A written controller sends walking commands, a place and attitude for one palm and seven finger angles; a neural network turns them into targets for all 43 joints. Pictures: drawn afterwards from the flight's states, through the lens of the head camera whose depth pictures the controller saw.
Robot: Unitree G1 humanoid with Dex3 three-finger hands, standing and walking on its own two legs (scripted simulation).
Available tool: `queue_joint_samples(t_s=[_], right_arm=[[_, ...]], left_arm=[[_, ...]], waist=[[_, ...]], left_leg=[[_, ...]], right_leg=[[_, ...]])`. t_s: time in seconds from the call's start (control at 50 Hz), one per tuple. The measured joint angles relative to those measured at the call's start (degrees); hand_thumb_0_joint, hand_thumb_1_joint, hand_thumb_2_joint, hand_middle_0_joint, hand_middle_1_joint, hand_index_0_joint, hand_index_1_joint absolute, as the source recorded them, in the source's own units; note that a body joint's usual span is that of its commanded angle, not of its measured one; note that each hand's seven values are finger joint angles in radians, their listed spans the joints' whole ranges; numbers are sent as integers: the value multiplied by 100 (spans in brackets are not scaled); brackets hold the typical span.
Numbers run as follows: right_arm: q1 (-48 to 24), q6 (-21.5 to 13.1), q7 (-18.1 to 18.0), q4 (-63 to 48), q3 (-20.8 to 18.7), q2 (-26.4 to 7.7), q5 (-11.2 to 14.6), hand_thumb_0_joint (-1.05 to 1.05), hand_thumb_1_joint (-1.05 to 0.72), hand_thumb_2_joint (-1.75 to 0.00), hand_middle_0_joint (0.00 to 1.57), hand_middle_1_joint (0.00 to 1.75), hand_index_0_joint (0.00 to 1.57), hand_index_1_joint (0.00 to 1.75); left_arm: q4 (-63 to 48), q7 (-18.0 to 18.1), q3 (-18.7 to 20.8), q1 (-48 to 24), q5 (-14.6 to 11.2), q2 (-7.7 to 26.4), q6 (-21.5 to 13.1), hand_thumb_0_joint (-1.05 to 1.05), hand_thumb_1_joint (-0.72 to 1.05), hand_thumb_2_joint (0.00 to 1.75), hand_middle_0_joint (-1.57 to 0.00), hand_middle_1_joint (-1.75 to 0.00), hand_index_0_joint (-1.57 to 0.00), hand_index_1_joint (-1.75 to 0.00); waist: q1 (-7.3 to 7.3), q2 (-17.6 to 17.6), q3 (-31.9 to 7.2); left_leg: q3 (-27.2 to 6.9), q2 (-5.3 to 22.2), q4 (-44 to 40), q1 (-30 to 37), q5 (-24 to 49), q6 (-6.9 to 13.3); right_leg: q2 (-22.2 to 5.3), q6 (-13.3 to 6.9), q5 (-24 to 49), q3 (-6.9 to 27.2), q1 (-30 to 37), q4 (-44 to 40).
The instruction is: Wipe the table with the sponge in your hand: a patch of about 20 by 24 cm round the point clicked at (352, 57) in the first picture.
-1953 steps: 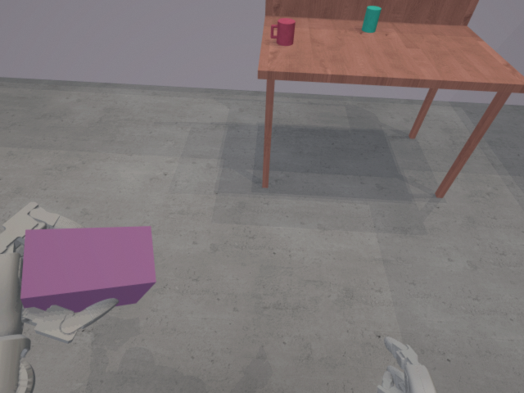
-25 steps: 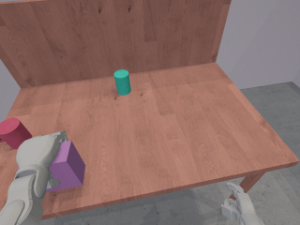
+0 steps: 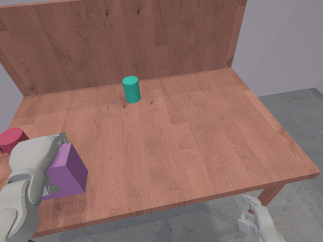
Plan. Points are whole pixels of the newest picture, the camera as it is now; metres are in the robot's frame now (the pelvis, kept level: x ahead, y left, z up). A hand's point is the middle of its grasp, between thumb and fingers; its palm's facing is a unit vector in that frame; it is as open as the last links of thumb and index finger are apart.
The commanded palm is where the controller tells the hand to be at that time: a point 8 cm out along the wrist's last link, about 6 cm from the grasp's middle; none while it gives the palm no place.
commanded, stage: bring the sponge back beside the body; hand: left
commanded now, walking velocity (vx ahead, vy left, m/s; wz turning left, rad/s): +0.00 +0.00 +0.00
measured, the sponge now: (58, 177) +0.22 +0.31 +0.04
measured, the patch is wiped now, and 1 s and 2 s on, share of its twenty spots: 1.00 1.00 1.00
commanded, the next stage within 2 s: step back with the hand held close in 1.66 s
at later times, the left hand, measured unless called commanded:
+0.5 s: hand (52, 166) +0.22 +0.30 +0.09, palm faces +0.00 -0.11 -0.99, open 10.4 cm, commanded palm +0.19 +0.30 +0.16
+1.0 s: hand (52, 175) +0.20 +0.29 +0.10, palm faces +0.03 -0.12 -0.99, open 10.4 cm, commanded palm +0.17 +0.28 +0.17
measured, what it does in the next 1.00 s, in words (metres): stands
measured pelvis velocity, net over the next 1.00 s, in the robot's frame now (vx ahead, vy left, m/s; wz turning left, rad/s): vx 0.00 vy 0.00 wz -0.01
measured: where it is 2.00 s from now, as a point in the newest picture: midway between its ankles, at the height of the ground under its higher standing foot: outside the picture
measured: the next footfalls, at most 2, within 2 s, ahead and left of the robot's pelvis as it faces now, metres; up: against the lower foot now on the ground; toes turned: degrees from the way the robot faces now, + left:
none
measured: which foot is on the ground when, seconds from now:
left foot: down 0.00-1.00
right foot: down 0.00-1.00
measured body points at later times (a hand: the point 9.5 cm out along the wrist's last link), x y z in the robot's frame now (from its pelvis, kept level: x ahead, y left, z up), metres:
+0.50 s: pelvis +0.00 +0.00 +0.00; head -0.01 -0.02 +0.45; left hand +0.22 +0.31 +0.14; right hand +0.23 -0.21 -0.08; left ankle +0.00 +0.10 -0.74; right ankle -0.01 -0.12 -0.74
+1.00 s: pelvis +0.00 +0.00 +0.00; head -0.02 -0.03 +0.45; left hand +0.19 +0.29 +0.15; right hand +0.23 -0.21 -0.08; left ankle +0.00 +0.10 -0.74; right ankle -0.01 -0.12 -0.74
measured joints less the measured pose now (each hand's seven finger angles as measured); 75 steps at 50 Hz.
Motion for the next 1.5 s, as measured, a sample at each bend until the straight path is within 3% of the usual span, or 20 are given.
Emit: queue_joint_samples(t_s=[0.22,0.46,0.66,0.88,1.5], right_arm=[[-26,-86,-52,8,2,32,-9,1,-91,-90,20,29,20,30],[12,-18,67,-84,12,-22,3,1,-91,-90,20,29,21,31],[21,-33,31,-59,-1,2,-18,1,-91,-90,20,29,21,31],[-6,24,68,-63,22,-7,-10,1,-91,-90,20,29,20,30],[-42,1,92,-96,63,32,-18,1,-91,-90,20,29,19,30]], left_arm=[[161,11,-147,-254,82,-96,-82,-2,-53,104,-67,-130,-72,-132],[-271,10,-56,124,-30,-69,283,-2,-53,104,-67,-130,-72,-132],[-584,0,-118,337,-13,-72,163,-2,-54,104,-67,-130,-72,-132],[-888,-17,-73,582,-99,-75,409,-2,-54,104,-67,-130,-72,-132],[-1486,17,-149,1088,-144,-121,508,-2,-54,104,-67,-130,-72,-131]], waist=[[2,-15,55],[-33,-3,12],[9,-16,50],[18,32,20],[80,75,9]], left_leg=[[-4,-4,-38,-17,47,-2],[35,-9,-45,13,18,6],[30,-2,-17,55,-1,0],[54,11,-9,69,2,-9],[57,81,75,101,9,-74]], right_leg=[[-4,-6,41,-2,-20,-30],[-10,8,3,41,-21,4],[0,0,-10,38,25,22],[13,-7,-17,65,12,68],[86,-69,-12,76,20,181]])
